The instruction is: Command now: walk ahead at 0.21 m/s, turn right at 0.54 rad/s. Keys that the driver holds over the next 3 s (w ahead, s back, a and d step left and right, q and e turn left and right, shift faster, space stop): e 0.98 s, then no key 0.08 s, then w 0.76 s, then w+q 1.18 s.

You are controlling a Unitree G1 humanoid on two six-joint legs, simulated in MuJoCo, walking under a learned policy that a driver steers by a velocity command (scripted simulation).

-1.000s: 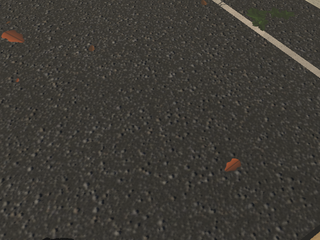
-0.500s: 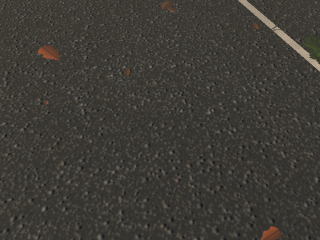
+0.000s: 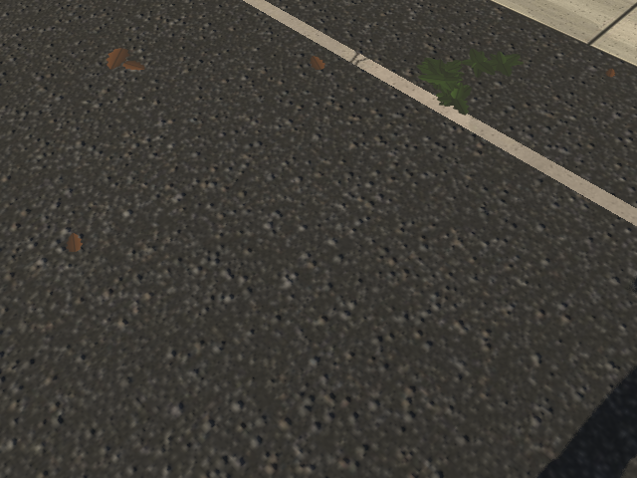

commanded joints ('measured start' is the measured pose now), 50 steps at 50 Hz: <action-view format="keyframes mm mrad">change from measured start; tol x32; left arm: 1 -9 56 14 -88 5 2 -23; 50 132 178 68 -201 -11 76 22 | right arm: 1 -69 -192 -45 -66 25 9 -13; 50 -53 -160 -45 -166 21 68 12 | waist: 1 39 116 -55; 8 115 -76 -438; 28 26 -119 -170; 31 66 322 -130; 50 67 40 -162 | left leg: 1 7 287 -51 18 658 125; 5 -39 199 -7 476 671 22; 7 -561 -70 -176 1088 -501 -98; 28 -224 -10 -302 134 54 -47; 31 -121 431 -756 -4 329 249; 50 -273 227 -120 384 158 7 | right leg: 1 106 22 -34 -71 -20 -28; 5 437 127 -63 -267 96 -128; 7 868 -301 665 -273 598 -453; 11 501 -129 377 -394 95 -275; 27 395 -16 496 -341 -106 -195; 31 19 223 154 242 -605 -1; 35 -11 163 127 506 -408 67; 50 619 39 69 -351 94 -75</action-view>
